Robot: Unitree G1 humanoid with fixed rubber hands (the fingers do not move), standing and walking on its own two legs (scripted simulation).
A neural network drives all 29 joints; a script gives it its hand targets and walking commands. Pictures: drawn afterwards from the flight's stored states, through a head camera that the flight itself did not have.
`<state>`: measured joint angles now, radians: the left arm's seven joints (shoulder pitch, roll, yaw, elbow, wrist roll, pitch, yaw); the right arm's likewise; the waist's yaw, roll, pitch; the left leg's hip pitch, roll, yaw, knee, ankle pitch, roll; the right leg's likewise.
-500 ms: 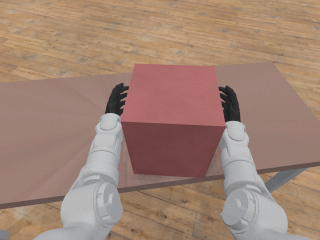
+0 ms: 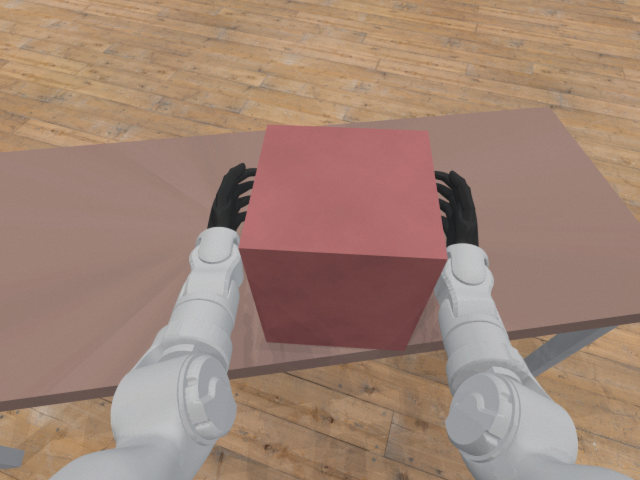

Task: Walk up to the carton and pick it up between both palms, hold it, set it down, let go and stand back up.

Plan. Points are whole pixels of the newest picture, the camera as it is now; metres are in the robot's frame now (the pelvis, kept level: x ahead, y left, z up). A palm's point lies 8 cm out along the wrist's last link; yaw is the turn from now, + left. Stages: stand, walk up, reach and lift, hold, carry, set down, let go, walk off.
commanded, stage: set down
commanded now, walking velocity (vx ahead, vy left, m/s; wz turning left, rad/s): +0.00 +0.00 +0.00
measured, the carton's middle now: (340, 245) +0.43 -0.01 +0.01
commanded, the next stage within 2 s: none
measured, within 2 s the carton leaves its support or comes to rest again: rests again in 0.26 s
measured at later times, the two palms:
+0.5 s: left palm (224, 227) +0.42 +0.14 +0.06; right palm (458, 240) +0.40 -0.16 +0.06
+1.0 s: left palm (223, 227) +0.42 +0.15 +0.06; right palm (455, 239) +0.40 -0.15 +0.06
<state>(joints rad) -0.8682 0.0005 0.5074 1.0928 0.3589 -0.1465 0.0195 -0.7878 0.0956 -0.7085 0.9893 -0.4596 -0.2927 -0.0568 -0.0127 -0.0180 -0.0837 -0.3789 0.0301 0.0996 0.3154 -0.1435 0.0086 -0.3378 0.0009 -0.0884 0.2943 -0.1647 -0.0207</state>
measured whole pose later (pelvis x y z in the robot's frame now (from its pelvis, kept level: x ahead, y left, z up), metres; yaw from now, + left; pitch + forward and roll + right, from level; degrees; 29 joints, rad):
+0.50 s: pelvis +0.00 +0.00 +0.00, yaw +0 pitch +12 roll +0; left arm -0.87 -0.02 0.57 1.07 0.42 -0.16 -0.01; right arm -0.78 0.13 -0.76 0.93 -0.51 -0.27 -0.03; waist -0.01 -0.03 -0.07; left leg -0.37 0.03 0.10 0.29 -0.12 0.01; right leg -0.34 0.00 -0.09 0.29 -0.15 -0.02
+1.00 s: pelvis +0.00 +0.00 +0.00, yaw +0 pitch +11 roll +0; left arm -0.85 -0.04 0.62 1.01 0.47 -0.17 -0.03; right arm -0.76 0.15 -0.75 0.88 -0.53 -0.26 -0.02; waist -0.01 -0.03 -0.05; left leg -0.36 0.02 0.11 0.29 -0.13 0.01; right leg -0.32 -0.01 -0.09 0.29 -0.16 -0.02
